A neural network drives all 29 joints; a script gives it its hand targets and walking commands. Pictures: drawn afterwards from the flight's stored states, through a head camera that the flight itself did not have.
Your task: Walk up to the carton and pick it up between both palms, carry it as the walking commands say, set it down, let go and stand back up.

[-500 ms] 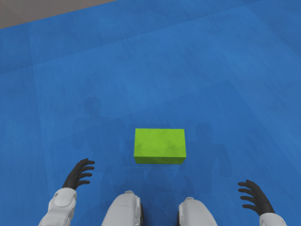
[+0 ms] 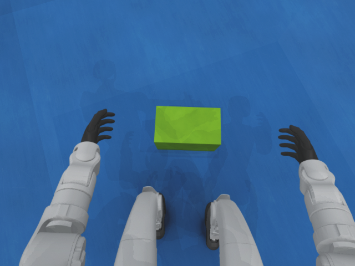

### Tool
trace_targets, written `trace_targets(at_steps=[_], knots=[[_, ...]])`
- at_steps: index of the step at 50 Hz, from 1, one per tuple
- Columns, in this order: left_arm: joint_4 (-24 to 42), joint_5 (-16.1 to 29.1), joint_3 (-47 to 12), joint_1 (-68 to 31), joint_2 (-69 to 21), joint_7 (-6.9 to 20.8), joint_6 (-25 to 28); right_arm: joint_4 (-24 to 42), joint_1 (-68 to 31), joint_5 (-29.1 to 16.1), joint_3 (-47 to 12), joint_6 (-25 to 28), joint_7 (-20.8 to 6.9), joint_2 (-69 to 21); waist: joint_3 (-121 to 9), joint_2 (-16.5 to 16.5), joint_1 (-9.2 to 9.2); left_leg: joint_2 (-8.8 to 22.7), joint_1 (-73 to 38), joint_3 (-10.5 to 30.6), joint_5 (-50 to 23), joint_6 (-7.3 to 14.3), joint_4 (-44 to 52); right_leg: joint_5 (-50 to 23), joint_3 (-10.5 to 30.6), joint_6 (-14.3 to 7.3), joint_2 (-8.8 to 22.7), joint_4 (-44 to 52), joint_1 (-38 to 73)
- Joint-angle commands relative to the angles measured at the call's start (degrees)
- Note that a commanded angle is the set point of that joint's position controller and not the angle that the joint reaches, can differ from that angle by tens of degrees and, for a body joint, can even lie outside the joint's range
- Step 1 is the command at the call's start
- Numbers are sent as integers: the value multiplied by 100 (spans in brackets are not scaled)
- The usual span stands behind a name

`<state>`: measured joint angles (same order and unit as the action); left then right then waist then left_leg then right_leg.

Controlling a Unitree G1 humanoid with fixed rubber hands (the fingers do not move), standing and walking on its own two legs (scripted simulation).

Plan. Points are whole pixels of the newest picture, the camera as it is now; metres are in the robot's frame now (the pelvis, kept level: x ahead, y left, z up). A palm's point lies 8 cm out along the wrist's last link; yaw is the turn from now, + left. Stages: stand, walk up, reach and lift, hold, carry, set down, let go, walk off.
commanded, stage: reach and lift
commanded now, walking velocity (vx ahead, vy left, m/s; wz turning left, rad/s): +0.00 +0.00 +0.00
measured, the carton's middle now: (186, 130) +0.52 -0.01 -0.60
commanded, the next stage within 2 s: none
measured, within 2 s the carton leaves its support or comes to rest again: neither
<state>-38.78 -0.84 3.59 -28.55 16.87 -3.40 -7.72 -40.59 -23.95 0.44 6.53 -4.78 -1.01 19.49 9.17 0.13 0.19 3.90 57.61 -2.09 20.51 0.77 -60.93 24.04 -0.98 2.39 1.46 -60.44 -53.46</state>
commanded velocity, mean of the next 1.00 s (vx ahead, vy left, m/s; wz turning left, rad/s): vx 0.00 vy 0.00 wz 0.00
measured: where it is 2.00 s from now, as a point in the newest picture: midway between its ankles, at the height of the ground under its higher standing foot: (184, 229)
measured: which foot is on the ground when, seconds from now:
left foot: down 0.00-1.00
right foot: down 0.00-1.00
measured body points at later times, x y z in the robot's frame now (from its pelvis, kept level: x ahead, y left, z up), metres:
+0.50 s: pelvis -0.01 +0.00 -0.04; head +0.30 +0.00 +0.29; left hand +0.50 +0.21 -0.15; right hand +0.48 -0.26 -0.14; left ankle +0.08 +0.11 -0.66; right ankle +0.05 -0.14 -0.66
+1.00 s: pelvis -0.06 +0.00 -0.09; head +0.32 +0.00 +0.13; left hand +0.51 +0.23 -0.23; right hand +0.51 -0.25 -0.23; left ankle +0.08 +0.12 -0.66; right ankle +0.05 -0.14 -0.66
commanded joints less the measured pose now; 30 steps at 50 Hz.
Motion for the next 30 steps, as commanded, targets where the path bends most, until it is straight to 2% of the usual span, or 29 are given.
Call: trace_targets(at_steps=[1,2,3,4,5,6,7,8,9,10,11,12,13,14,15,16,17,18,19,20,21,22,23,24,25,26,28,29,30], knots=[[377,351,1029,-2042,1514,-156,42,23,-2082,-723,1167,-1,82,1706,-4585,281,-246,-297,-2695,561,-1842,-328,264,-1065,-521,-127,-423,148,-1208],[88,398,1165,-2324,1300,-102,34,422,-2704,-924,1013,65,58,1749,-4501,329,140,-317,-2347,374,-1725,-395,150,-1100,-260,-174,-295,338,-1057],[298,360,1134,-2785,1588,-124,35,492,-3049,-890,1037,55,77,1830,-4383,311,-45,-335,-2112,407,-1249,-393,73,-777,-349,-165,-349,249,-1312],[11,444,1246,-2508,1301,-119,46,-5,-2785,-894,772,6,44,1445,-4288,-9,194,-404,-1871,365,-1397,-355,227,-956,-447,-153,-372,208,-1158],[214,543,1109,-3210,1472,-64,7,426,-3430,-1033,985,-44,51,1614,-4648,-211,-196,-374,-1724,380,-1047,-244,150,-900,-339,-104,-345,397,-1007],[-274,531,1118,-2893,1306,-62,-114,96,-3467,-1077,947,-169,21,1584,-4377,54,153,-384,-1610,428,-1159,-317,223,-758,-344,-143,-371,219,-1335],[-485,479,1292,-2629,1368,-113,-144,9,-3200,-1015,1015,-198,-19,1646,-4819,-128,103,-405,-2252,461,-1467,-262,225,-808,-398,-115,-421,290,-1383],[97,619,1217,-3426,1499,-108,16,-119,-3617,-1221,1042,-140,-4,1768,-4812,-33,152,-403,-1761,391,-1658,-315,31,-1023,-255,-152,-397,150,-1501],[-397,413,1466,-2899,1681,-115,-23,-52,-3179,-994,1231,-151,87,1871,-5212,-177,108,-403,-2339,443,-2046,-241,74,-1278,-333,-115,-438,227,-1392],[-78,368,1430,-3406,1528,-129,-1,-121,-3589,-1225,1068,-132,-22,1600,-5033,313,274,-394,-2321,479,-2574,-321,-62,-1289,-306,-143,-496,66,-2086],[-359,438,1389,-3352,1465,-115,-19,-482,-3576,-1027,1170,-128,-15,1730,-4941,51,103,-432,-2043,365,-2115,-348,-151,-1191,-336,-127,-465,124,-1956],[-279,456,1296,-3829,1556,-114,15,-396,-3980,-1089,1224,-108,-9,1712,-5071,-57,0,-403,-1695,425,-1942,-316,-28,-1263,-406,-112,-468,89,-1906],[-162,456,1355,-3899,1437,-89,16,-540,-3675,-1039,1182,-136,-16,1730,-5292,81,-80,-417,-1677,322,-2057,-315,-69,-1434,-288,-175,-456,183,-1689],[-342,465,1578,-3780,1603,-108,57,-115,-3858,-1002,1550,-51,28,1941,-5955,-82,-62,-418,-1993,421,-2618,-270,-194,-1854,-322,-70,-460,51,-1766],[-222,501,1419,-4133,1511,-101,70,-611,-3986,-1115,1487,-66,-5,1738,-5990,343,-81,-434,-2283,496,-3043,-234,-298,-1810,-328,-86,-437,4,-2257],[-81,554,1432,-4238,1522,-131,112,-148,-4238,-1138,1501,12,-23,1908,-6274,203,34,-410,-2788,589,-3557,-225,-398,-1866,-392,-82,-543,-65,-2592],[-132,431,1385,-4296,1413,-172,85,-422,-4271,-1119,1618,51,-105,1846,-6248,354,-62,-358,-2902,727,-3714,-274,-430,-1678,-495,-56,-650,-112,-3257],[213,616,1479,-4719,1239,-174,133,-300,-4731,-1290,1421,91,-66,1855,-6527,535,241,-355,-2932,689,-4189,-272,-413,-1940,-247,-152,-558,-23,-3422],[137,656,1549,-4851,1153,-175,98,-361,-4728,-1241,1460,94,-94,1873,-6362,581,225,-282,-3192,794,-4671,-269,-402,-1900,-232,-138,-575,121,-4007],[95,430,1685,-5081,1427,-190,26,-2,-5281,-1320,1481,53,-130,1851,-6783,722,308,-235,-3416,868,-4715,-319,-406,-1688,-290,-134,-628,163,-4199],[-238,581,1589,-4459,1170,-222,20,-255,-4760,-1097,1581,87,-128,2083,-7008,372,214,-253,-3665,865,-5213,-352,-611,-1961,-330,-99,-680,37,-4163],[-116,554,1955,-5011,1404,-234,35,-233,-5139,-1078,1564,78,-77,2196,-7101,515,397,-281,-3418,683,-4656,-301,-480,-1600,-237,-107,-573,194,-4378],[-266,521,1691,-4770,1272,-225,-44,-328,-5178,-962,1701,48,-70,2211,-7060,314,215,-400,-2924,745,-4689,-352,-582,-1951,-258,-50,-637,-18,-3677],[-465,566,1913,-5211,1569,-159,-20,-431,-5688,-1106,1455,-43,-85,2164,-7054,249,432,-394,-2358,564,-4324,-288,-634,-2000,-156,-74,-550,-82,-3644],[-404,615,1887,-5066,1580,-116,4,53,-5830,-1284,1121,-43,-104,1893,-7639,-97,574,-444,-2412,504,-4419,-175,-679,-2320,-229,33,-591,-157,-2976],[-405,499,1982,-5294,1670,-58,-33,-34,-5999,-1194,1327,-47,-99,1979,-7277,29,662,-433,-2004,436,-4178,-184,-655,-2171,-253,108,-562,-198,-3182],[-328,467,2330,-5255,1777,-120,-80,-28,-5845,-1057,1432,-133,-20,1996,-7985,-211,590,-478,-1981,392,-4386,-152,-783,-2600,-187,77,-595,-315,-2836],[-430,387,2298,-5302,1922,-106,-70,-271,-5926,-1123,1246,-170,-67,1910,-8221,-325,759,-546,-1722,230,-3979,-132,-680,-2650,-212,76,-597,-347,-2093],[-313,316,2334,-5251,1994,-77,-116,88,-6194,-1145,1262,-220,-105,1987,-8780,-462,772,-531,-1995,285,-4156,-31,-748,-2708,-310,128,-636,-541,-1981]])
